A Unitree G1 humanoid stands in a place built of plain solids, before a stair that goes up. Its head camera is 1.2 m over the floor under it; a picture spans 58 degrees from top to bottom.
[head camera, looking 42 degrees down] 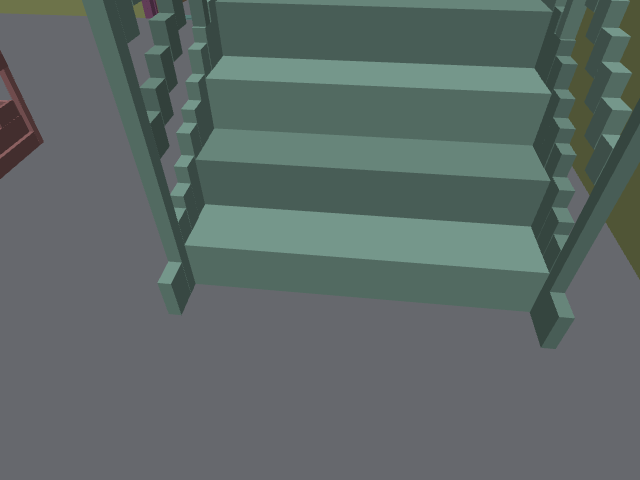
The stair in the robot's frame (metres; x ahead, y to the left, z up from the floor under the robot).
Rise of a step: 0.20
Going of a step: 0.23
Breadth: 1.30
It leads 6 degrees to the right of straight ahead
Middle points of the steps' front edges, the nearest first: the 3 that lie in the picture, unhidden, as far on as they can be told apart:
1.02 -0.13 0.20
1.25 -0.16 0.39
1.48 -0.19 0.59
